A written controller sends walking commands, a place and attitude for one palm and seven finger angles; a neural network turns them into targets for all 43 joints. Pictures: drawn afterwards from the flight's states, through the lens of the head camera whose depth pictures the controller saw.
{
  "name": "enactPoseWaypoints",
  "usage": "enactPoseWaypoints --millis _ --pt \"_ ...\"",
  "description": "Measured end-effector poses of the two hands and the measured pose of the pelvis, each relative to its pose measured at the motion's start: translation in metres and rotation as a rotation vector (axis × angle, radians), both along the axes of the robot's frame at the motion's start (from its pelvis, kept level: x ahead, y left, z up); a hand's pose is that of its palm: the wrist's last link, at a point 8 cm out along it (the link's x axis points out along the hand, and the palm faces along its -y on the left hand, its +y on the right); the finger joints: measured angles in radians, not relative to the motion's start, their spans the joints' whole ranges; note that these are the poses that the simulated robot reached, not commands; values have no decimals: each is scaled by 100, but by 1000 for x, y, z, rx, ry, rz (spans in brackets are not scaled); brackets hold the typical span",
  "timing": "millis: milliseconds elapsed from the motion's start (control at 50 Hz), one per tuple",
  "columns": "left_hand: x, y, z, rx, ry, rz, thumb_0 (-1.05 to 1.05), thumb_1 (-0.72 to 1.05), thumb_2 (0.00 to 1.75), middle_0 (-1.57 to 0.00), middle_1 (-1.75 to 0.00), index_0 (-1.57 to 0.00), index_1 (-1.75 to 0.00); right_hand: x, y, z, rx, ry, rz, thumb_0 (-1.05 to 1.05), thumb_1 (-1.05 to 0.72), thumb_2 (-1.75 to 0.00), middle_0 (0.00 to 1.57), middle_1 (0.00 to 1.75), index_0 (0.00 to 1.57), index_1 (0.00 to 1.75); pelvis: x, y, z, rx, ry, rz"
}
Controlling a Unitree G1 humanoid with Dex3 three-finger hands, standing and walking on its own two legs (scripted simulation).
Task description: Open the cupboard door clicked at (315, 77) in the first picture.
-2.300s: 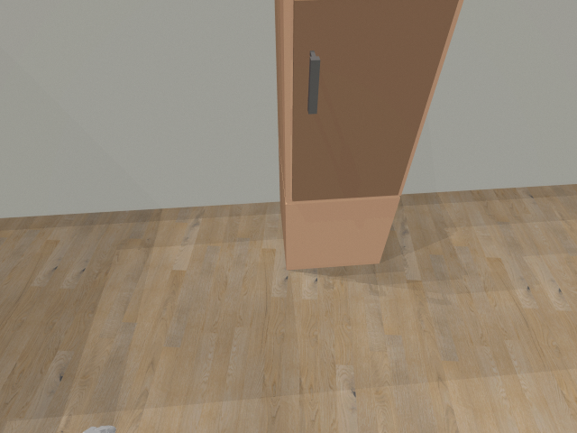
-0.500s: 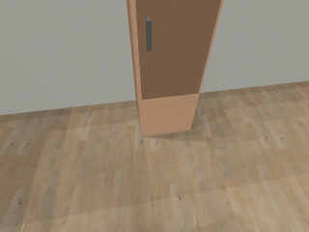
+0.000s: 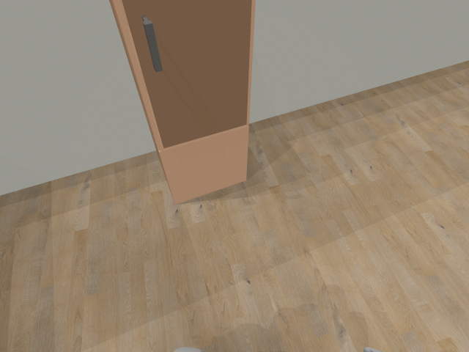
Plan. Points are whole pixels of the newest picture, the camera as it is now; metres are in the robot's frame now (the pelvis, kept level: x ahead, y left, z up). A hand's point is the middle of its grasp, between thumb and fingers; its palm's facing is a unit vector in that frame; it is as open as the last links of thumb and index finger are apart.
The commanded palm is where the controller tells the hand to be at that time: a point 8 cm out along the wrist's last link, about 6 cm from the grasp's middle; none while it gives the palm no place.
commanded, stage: walk to a spot facing it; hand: left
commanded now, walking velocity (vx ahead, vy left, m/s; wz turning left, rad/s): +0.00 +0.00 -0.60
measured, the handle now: (151, 44) +0.83 +0.33 +0.08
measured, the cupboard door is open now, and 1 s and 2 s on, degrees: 0 0 0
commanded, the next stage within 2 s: turn to face it in 1.60 s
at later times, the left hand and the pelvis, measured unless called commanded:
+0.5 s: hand out of the picture +0.13 +0.18 -0.16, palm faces -0.34 -0.91 -0.24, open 7.4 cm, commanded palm none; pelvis -0.03 +0.02 -0.01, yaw -20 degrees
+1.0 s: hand (165, 338) +0.16 +0.17 -0.19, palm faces -0.53 -0.83 -0.18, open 7.4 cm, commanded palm none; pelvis +0.03 +0.01 -0.01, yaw -38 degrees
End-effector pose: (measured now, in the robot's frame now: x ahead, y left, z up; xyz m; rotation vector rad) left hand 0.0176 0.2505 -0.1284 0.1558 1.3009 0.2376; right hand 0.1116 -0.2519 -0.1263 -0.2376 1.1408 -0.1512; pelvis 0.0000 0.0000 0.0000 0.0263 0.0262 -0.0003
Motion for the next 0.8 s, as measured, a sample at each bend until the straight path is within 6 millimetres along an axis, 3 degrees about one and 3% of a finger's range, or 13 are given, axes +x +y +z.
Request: enactPoseWaypoints --millis 80,140,280,400,580,680,800 --pt "15 27 -7 5 -27 -50 1 90 90 -21 -30 -20 -30 -12 12 8 -25 -57 -39 1 -91 -90 20 30 20 30 -9 18 -4 -15 4 -46" --pt "30 45 -13 4 -52 -92 1 90 90 -21 -30 -20 -30 -34 21 12 -45 -72 -72 0 -91 -90 20 30 20 30 -16 29 -7 -20 -6 -81" --pt "62 57 -3 -3 -78 -202 1 90 90 -20 -30 -20 -30 -93 33 17 -44 -10 -176 1 -91 -90 20 30 20 30 -22 40 1 -43 -30 -184" --pt "90 29 -2 -18 -55 -331 1 91 90 -20 -30 -19 -30 -150 34 5 -6 54 -308 0 -91 -90 20 30 20 30 -26 35 0 -48 -28 -278" --pt "140 -54 -2 -9 -156 -539 1 90 90 -20 -30 -20 -30 -243 10 -32 48 213 -498 1 -91 -90 20 30 20 30 -40 5 -17 -42 -9 -394" --pt "141 -76 5 -22 -155 -580 0 90 90 -21 -30 -20 -30 -250 0 -20 37 198 -548 1 -91 -90 20 30 19 30 -41 -2 -7 -33 -14 -449" --pt "137 -78 1 -58 -113 -617 0 90 90 -21 -30 -20 -30 -224 -7 -3 20 96 -570 1 -91 -90 20 30 19 30 -27 -3 -1 -33 -7 -511"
